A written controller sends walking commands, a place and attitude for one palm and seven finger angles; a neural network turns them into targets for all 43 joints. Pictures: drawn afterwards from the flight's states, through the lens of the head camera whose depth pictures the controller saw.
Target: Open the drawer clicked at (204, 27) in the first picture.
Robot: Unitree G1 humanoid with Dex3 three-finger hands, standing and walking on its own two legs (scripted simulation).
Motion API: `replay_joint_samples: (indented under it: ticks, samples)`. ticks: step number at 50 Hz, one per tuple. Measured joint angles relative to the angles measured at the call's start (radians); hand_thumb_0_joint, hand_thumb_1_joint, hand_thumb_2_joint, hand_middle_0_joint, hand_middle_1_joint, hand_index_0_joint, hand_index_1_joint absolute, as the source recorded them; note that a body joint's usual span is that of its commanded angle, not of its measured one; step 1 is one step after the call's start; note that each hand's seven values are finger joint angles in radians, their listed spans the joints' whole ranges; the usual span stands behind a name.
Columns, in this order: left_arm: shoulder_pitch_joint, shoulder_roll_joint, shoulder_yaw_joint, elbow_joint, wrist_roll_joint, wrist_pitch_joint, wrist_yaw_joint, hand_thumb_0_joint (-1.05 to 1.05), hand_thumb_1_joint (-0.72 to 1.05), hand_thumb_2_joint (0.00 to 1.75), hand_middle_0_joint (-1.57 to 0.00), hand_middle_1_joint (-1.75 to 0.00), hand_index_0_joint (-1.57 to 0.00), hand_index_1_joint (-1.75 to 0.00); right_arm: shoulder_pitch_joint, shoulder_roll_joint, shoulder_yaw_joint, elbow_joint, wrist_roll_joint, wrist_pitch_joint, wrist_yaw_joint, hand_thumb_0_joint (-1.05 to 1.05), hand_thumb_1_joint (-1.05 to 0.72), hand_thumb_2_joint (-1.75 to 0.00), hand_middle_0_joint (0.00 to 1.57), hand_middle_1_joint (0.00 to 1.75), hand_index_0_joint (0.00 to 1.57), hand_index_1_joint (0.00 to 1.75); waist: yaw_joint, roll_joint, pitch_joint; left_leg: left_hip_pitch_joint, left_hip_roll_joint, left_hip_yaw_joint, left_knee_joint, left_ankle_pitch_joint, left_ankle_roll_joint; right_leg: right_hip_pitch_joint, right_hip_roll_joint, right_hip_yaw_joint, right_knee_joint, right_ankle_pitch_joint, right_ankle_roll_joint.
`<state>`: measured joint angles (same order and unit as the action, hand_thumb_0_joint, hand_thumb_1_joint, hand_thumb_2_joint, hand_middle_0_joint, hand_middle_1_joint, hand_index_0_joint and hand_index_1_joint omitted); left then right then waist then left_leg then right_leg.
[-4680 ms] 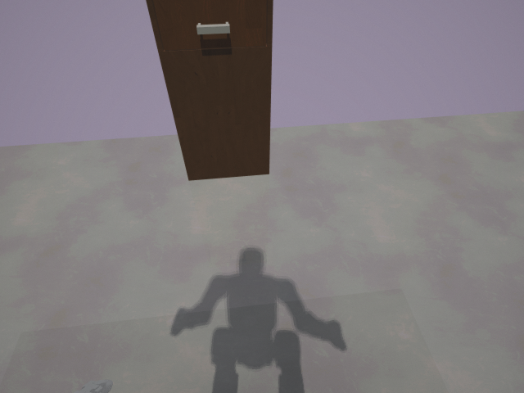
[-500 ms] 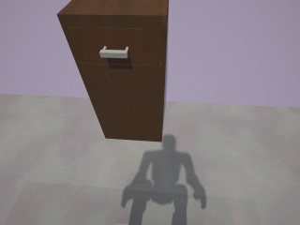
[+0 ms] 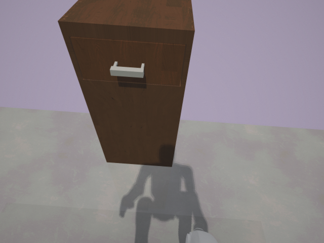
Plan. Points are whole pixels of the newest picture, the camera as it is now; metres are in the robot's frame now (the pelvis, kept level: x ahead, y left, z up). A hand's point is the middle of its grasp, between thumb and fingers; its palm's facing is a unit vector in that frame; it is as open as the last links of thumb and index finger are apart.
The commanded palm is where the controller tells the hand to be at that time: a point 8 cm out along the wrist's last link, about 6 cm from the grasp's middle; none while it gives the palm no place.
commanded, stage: take the last steps up to it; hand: left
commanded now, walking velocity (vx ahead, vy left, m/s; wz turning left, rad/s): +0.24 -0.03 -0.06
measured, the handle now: (128, 68) +0.69 +0.17 +0.04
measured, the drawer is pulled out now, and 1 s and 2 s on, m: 0.00 0.00 0.00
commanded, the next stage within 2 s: come to a stop and stand still in 0.20 s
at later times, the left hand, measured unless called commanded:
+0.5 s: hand (114, 233) +0.18 +0.14 -0.17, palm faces +0.03 -0.98 -0.21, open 7.3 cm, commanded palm none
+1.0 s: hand out of the picture +0.14 +0.14 -0.17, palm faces +0.00 -0.96 -0.27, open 7.4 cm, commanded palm none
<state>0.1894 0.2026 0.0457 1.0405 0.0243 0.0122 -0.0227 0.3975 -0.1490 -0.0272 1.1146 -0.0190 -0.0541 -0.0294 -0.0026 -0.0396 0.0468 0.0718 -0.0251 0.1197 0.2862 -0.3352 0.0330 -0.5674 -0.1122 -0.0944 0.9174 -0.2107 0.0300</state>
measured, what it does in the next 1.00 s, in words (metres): walks ahead: right foot, then left foot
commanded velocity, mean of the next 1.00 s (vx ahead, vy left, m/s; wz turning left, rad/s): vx -0.03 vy -0.01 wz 0.00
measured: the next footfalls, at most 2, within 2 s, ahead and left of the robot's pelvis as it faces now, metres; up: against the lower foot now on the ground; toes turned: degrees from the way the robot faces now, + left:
right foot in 0.14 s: +0.21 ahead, -0.12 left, +0.00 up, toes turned -9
left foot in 0.56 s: +0.20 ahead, +0.05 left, +0.00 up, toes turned +0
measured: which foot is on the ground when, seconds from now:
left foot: down 0.00-0.16, up 0.18-0.54, down 0.56-1.00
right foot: up 0.00-0.12, down 0.14-0.64, up 0.66-0.84, down 0.86-1.00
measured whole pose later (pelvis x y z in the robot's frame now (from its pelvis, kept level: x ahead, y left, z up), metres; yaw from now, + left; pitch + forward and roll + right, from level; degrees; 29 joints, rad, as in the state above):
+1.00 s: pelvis +0.11 -0.04 -0.01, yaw -1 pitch -2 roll -1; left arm 0.30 0.15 0.01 0.98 0.03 -0.01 0.05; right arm 0.20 -0.20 -0.05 0.96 -0.01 0.03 -0.01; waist -0.01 0.09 0.05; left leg -0.42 0.04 0.04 0.79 -0.38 0.01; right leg -0.21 0.01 -0.08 0.62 -0.36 -0.03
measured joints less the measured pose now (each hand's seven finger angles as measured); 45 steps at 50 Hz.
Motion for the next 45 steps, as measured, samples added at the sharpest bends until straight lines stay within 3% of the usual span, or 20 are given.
replay_joint_samples:
  ticks: [6,8,11,14,17,20,25,28,33,36,39,41,43,45]
  samples:
    - [-0.085,-0.015,-0.007,-0.037,-0.003,-0.02,0.0,0.0,0.91,0.9,-0.2,-0.29,-0.19,-0.3,0.072,0.011,0.002,0.049,-0.005,0.01,0.0,0.0,-0.91,-0.9,0.2,0.3,0.2,0.3,-0.049,0.041,0.032,0.048,0.031,0.01,0.089,-0.121,-0.036,0.1,0.053,-0.037,-0.261,-0.004,-0.053]
    - [-0.095,-0.016,-0.005,-0.047,0.001,-0.05,0.004,0.0,0.91,0.9,-0.2,-0.29,-0.19,-0.3,0.083,0.019,0.002,0.067,0.004,0.019,0.005,0.0,-0.91,-0.9,0.2,0.3,0.2,0.3,-0.046,0.05,0.042,-0.021,0.058,0.005,0.304,-0.159,-0.038,0.137,0.07,-0.047,-0.285,0.077,-0.094]
    - [-0.09,-0.028,-0.01,-0.048,-0.01,-0.072,0.012,0.0,0.91,0.9,-0.2,-0.29,-0.19,-0.3,0.048,0.02,-0.003,0.065,0.016,0.035,0.009,0.0,-0.91,-0.9,0.2,0.3,0.2,0.3,-0.045,0.063,0.062,-0.238,0.063,-0.071,0.782,-0.164,-0.023,0.178,0.084,-0.065,-0.253,-0.01,-0.122]
    - [-0.055,-0.045,-0.015,-0.029,-0.014,-0.061,0.025,0.0,0.91,0.9,-0.2,-0.29,-0.2,-0.3,-0.01,0.01,-0.012,0.035,0.008,0.049,0.012,0.01,-0.91,-0.9,0.2,0.3,0.2,0.3,-0.04,0.072,0.049,-0.411,0.089,-0.086,0.928,-0.078,-0.02,0.246,0.1,-0.071,-0.336,-0.002,-0.114]
    - [-0.018,-0.044,-0.004,-0.01,-0.015,-0.056,0.044,-0.01,0.94,0.9,-0.2,-0.29,-0.2,-0.3,-0.07,0.004,-0.015,-0.009,0.0,0.053,0.014,0.0,-0.91,-0.9,0.2,0.3,0.2,0.3,-0.038,0.077,0.027,-0.516,0.12,-0.092,0.85,-0.01,-0.036,0.296,0.115,-0.073,-0.423,0.025,-0.118]
    - [0.012,-0.037,-0.01,0.009,-0.008,-0.04,0.044,-0.01,0.94,0.9,-0.2,-0.29,-0.2,-0.3,-0.12,0.002,-0.011,-0.04,0.001,0.054,0.01,0.0,-0.91,-0.9,0.2,0.3,0.2,0.3,-0.026,0.075,0.006,-0.543,0.129,-0.093,0.692,0.023,-0.054,0.322,0.123,-0.066,-0.474,0.038,-0.118]
    - [0.044,-0.056,-0.021,0.026,-0.003,-0.016,0.042,-0.01,0.93,0.9,-0.2,-0.29,-0.2,-0.3,-0.166,-0.024,-0.011,-0.045,0.01,0.068,0.0,0.01,-0.94,-0.9,0.2,0.3,0.2,0.3,0.009,0.077,-0.007,-0.467,0.105,-0.092,0.441,0.031,-0.07,0.336,0.124,-0.053,-0.464,0.014,-0.103]
    - [0.061,-0.061,-0.02,0.029,-0.007,-0.001,0.045,0.0,0.92,0.9,-0.2,-0.29,-0.2,-0.3,-0.176,-0.026,-0.011,-0.049,0.012,0.07,0.001,0.01,-0.93,-0.9,0.2,0.3,0.2,0.3,0.018,0.074,-0.011,-0.379,0.093,-0.085,0.288,0.128,-0.065,0.325,0.123,-0.059,-0.407,-0.027,-0.087]
    - [0.06,-0.039,-0.015,0.021,-0.015,0.024,0.051,0.0,0.91,0.9,-0.2,-0.29,-0.2,-0.3,-0.206,0.001,-0.001,-0.058,0.004,0.075,-0.007,0.01,-0.94,-0.9,0.2,0.3,0.2,0.3,0.042,-0.001,0.019,-0.351,0.058,-0.049,0.25,0.113,-0.03,0.297,0.083,-0.025,-0.33,-0.093,-0.051]
    - [0.057,-0.032,-0.014,0.017,-0.013,0.038,0.046,0.0,0.91,0.9,-0.2,-0.29,-0.2,-0.3,-0.231,0.004,0.0,-0.073,0.001,0.076,-0.012,0.0,-0.93,-0.9,0.2,0.3,0.2,0.3,0.04,-0.005,0.03,-0.354,0.055,-0.039,0.214,0.14,-0.024,0.26,0.081,0.017,-0.196,-0.218,-0.037]
    - [0.058,-0.029,-0.014,0.015,-0.009,0.039,0.043,0.0,0.91,0.9,-0.2,-0.29,-0.2,-0.3,-0.256,-0.001,-0.003,-0.084,-0.001,0.076,-0.012,0.0,-0.93,-0.9,0.2,0.3,0.2,0.3,0.033,0.013,0.032,-0.367,0.061,-0.035,0.187,0.168,-0.027,0.254,0.08,0.043,-0.136,-0.26,-0.027]
    - [0.061,-0.027,-0.015,0.014,-0.009,0.035,0.043,0.0,0.91,0.9,-0.2,-0.29,-0.2,-0.3,-0.268,-0.004,-0.005,-0.089,-0.001,0.075,-0.008,0.0,-0.92,-0.9,0.2,0.3,0.2,0.3,0.028,0.027,0.029,-0.377,0.068,-0.032,0.178,0.181,-0.035,0.28,0.075,0.048,-0.181,-0.246,-0.02]
    - [0.071,-0.022,-0.021,0.009,-0.008,0.023,0.049,0.0,0.91,0.9,-0.2,-0.29,-0.2,-0.3,-0.269,-0.009,-0.007,-0.098,0.007,0.073,-0.002,0.0,-0.92,-0.9,0.2,0.3,0.2,0.3,0.026,0.037,0.018,-0.403,0.075,-0.029,0.203,0.18,-0.047,0.329,0.072,0.059,-0.315,-0.144,-0.015]
    - [0.081,-0.031,-0.025,-0.009,0.002,0.009,0.061,0.0,0.91,0.9,-0.2,-0.29,-0.19,-0.3,-0.263,-0.027,-0.015,-0.125,0.01,0.073,0.012,0.0,-0.91,-0.9,0.21,0.3,0.2,0.3,0.019,0.076,0.018,-0.461,0.099,-0.049,0.308,0.108,-0.047,0.325,0.101,0.054,-0.334,-0.127,-0.035]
